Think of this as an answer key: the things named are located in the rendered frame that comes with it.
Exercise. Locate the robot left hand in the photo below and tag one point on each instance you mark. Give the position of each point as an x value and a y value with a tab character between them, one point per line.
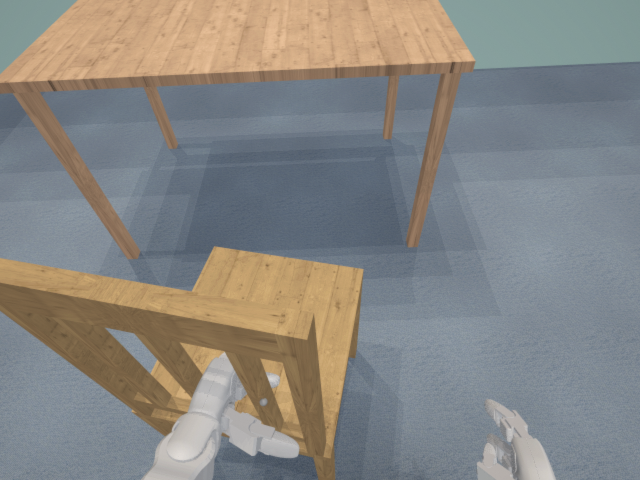
220	385

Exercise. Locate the robot right hand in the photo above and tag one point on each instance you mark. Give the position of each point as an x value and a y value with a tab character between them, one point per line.
525	459

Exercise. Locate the left robot forearm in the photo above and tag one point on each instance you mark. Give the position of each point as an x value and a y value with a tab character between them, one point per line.
189	451

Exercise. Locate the chair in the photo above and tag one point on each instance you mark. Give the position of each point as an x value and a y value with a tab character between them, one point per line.
294	318

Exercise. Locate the table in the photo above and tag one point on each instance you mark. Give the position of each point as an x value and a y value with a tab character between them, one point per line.
108	44

